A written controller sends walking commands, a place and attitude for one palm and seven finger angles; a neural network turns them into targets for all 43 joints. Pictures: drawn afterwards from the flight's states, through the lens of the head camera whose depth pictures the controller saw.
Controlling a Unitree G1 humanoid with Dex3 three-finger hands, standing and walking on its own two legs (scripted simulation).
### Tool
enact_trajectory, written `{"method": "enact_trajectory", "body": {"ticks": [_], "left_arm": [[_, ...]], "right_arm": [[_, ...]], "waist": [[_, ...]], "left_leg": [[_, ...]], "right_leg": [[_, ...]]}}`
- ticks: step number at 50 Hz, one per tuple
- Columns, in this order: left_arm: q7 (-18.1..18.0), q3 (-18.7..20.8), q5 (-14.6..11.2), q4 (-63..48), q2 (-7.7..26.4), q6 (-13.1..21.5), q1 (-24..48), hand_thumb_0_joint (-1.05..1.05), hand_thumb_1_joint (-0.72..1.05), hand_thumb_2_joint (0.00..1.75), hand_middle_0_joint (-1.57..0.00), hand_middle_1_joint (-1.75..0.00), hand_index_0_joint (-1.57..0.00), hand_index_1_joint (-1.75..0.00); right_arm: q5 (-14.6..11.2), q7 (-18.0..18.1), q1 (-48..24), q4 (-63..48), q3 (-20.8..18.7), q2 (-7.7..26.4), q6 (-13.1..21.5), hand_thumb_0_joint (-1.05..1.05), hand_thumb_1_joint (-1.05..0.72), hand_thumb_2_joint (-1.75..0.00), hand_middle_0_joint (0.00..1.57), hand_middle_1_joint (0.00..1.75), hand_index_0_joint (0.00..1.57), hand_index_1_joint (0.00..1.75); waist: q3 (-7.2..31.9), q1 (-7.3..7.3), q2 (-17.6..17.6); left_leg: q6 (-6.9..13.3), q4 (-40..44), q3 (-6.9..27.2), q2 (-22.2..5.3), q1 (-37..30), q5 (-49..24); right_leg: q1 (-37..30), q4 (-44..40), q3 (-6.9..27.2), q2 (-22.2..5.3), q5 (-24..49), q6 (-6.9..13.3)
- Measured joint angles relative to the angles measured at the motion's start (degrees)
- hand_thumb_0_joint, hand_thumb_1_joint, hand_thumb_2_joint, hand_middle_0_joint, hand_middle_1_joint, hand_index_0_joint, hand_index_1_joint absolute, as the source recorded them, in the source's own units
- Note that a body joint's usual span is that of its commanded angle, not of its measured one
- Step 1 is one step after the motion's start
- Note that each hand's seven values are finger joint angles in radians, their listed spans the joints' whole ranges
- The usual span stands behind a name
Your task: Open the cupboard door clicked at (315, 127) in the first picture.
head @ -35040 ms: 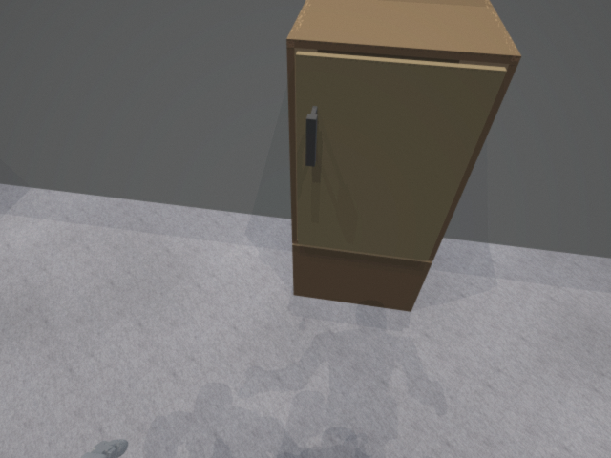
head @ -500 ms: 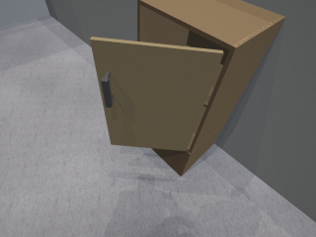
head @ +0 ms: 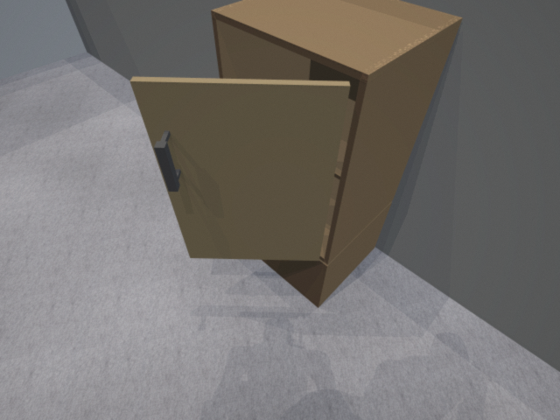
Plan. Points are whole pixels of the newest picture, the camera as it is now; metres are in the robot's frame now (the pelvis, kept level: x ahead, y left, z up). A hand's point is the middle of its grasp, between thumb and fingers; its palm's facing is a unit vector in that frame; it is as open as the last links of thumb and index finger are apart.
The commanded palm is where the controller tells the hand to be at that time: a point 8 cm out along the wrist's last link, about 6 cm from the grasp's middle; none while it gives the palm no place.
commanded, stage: come to a stop and stand still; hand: left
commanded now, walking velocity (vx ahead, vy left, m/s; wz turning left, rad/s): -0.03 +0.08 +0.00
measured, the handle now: (170, 161) +0.61 +0.28 -0.01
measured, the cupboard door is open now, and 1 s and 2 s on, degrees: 43 43 43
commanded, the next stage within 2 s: look again from close up in 0.54 s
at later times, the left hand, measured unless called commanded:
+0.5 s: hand out of the picture +0.01 +0.21 -0.19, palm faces +0.04 -0.99 -0.16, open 7.4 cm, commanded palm none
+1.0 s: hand out of the picture -0.04 +0.20 -0.18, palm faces +0.03 -0.98 -0.21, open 7.4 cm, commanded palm none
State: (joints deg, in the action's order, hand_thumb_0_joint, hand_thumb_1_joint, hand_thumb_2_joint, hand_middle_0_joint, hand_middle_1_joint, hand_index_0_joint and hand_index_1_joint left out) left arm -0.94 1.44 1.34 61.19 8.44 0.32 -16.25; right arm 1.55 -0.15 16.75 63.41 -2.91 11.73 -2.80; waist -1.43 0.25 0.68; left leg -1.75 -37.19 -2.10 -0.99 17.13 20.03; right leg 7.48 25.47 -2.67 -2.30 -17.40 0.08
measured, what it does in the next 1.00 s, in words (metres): steps on the spot: left foot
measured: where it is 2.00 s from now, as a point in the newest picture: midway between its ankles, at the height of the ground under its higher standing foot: outside the picture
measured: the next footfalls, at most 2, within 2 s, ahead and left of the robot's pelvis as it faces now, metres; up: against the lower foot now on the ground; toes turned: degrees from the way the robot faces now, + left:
left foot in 0.08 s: +0.03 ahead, +0.13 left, +0.00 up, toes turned +4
left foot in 1.94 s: +0.11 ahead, +0.19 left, +0.00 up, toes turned +3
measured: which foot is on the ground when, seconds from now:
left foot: up 0.00-0.06, down 0.08-1.00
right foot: down 0.00-1.00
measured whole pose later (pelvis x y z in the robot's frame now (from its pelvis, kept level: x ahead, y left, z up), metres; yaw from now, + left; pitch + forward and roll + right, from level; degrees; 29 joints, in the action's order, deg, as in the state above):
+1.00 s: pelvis -0.04 +0.02 -0.01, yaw +1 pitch -3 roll +0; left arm -1.9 -0.3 1.2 60.9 9.2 -0.2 -18.3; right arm 1.2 0.9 16.7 59.6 -0.2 10.1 -0.3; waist -0.1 -0.3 -1.0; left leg 1.7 -30.5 -3.4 0.0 14.2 13.6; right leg 10.7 30.4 -2.7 -3.4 -16.7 -1.8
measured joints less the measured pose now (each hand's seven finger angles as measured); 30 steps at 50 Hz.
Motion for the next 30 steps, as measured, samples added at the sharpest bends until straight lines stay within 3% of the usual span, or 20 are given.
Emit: {"method": "enact_trajectory", "body": {"ticks": [4, 7, 10, 14, 30], "left_arm": [[0.0, 0.3, -0.4, 0.8, 0.1, 0.1, 0.2, 0.01, 0.92, 0.90, -0.20, -0.30, -0.20, -0.30], [-0.4, 0.5, -0.7, 1.8, 0.9, -0.5, 0.8, 0.01, 0.92, 0.90, -0.20, -0.30, -0.20, -0.30], [-0.7, 0.3, -0.8, 2.8, 1.4, -1.3, 1.1, 0.01, 0.92, 0.90, -0.20, -0.30, -0.20, -0.30], [-0.7, -0.2, -0.8, 3.5, 1.4, -1.3, 1.9, 0.01, 0.91, 0.90, -0.20, -0.30, -0.20, -0.30], [-0.7, -1.0, -0.7, 3.9, 1.2, -0.7, 2.1, 0.00, 0.91, 0.90, -0.20, -0.30, -0.20, -0.30]], "right_arm": [[-0.3, 0.7, 0.3, 0.4, 0.4, 0.1, 1.1, 0.01, -0.91, -0.90, 0.20, 0.30, 0.19, 0.30], [-0.3, 1.4, -0.9, 1.0, 1.0, -1.3, 1.7, 0.01, -0.91, -0.90, 0.20, 0.30, 0.19, 0.30], [-0.5, 1.9, -2.0, 0.8, 1.6, -2.5, 2.2, 0.01, -0.91, -0.90, 0.20, 0.30, 0.19, 0.30], [-0.5, 2.6, -3.6, 0.6, 2.2, -3.8, 2.5, 0.01, -0.92, -0.90, 0.20, 0.30, 0.20, 0.30], [-0.7, 2.2, -2.8, 1.7, 2.7, -3.5, 3.1, 0.01, -0.92, -0.90, 0.20, 0.30, 0.20, 0.30]], "waist": [[-1.4, 0.24, 0.2], [-2.5, 0.86, 2.1], [-2.3, 1.01, 2.5], [-2.1, 0.89, 2.2], [-0.7, 0.19, 2.2]], "left_leg": [[0.6, 9.2, -0.3, 0.2, -4.8, -6.2], [2.6, 8.3, -0.8, 1.2, -4.9, -4.4], [3.3, 8.3, -1.2, 1.3, -5.5, -3.5], [3.7, 9.3, -1.5, 1.6, -6.3, -4.0], [4.5, 13.0, -2.2, 2.7, -8.3, -6.0]], "right_leg": [[1.2, 2.5, -1.0, -0.2, -1.5, -0.9], [1.2, 3.7, -0.6, -1.3, -2.3, -2.0], [0.3, 2.5, -0.2, -1.3, -1.7, -2.3], [-0.9, 0.7, 0.0, -1.6, -0.8, -2.7], [-2.5, -2.6, 0.5, -2.5, 1.2, -3.6]]}}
